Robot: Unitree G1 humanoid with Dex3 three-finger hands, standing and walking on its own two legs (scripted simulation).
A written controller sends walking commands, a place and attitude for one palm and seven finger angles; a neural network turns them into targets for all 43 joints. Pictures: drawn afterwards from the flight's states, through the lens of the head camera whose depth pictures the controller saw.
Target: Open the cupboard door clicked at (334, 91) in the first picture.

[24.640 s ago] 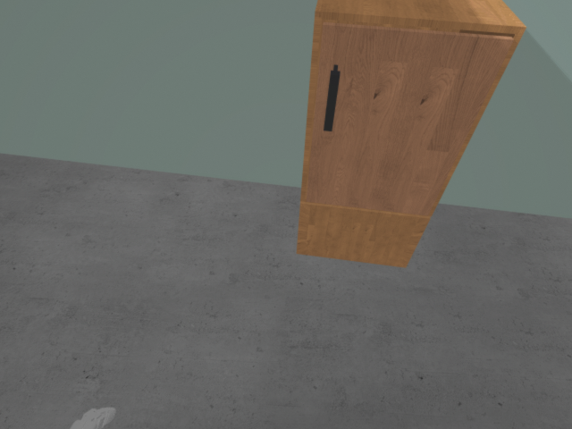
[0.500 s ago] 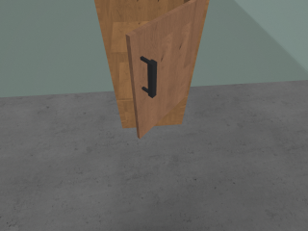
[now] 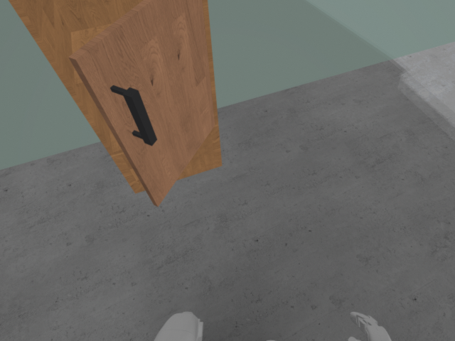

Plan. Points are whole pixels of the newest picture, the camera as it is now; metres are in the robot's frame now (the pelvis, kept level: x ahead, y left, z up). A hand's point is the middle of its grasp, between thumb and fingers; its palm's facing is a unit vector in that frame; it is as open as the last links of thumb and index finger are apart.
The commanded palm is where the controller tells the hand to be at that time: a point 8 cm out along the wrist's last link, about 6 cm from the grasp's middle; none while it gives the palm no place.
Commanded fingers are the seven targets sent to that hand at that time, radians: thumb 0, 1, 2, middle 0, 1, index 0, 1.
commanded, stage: walk to a spot facing it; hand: left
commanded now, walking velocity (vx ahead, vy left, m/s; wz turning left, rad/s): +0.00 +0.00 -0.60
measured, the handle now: (134, 116) +0.55 +0.27 +0.01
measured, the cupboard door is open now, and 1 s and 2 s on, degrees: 43 43 43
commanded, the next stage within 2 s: none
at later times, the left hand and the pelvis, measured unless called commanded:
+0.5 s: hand (138, 315) +0.16 +0.21 -0.17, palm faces -0.27 -0.93 -0.25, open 7.4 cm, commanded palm none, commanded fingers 0.00 0.90 0.90 -0.20 -0.30 -0.20 -0.30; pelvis +0.01 +0.02 +0.00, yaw -18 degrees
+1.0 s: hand (185, 280) +0.24 +0.13 -0.18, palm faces -0.55 -0.81 -0.18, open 7.4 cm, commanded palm none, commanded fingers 0.00 0.90 0.90 -0.20 -0.30 -0.20 -0.30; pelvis +0.07 +0.00 -0.01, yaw -36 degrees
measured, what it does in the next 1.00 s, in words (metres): steps on the spot, turning right: left foot, then right foot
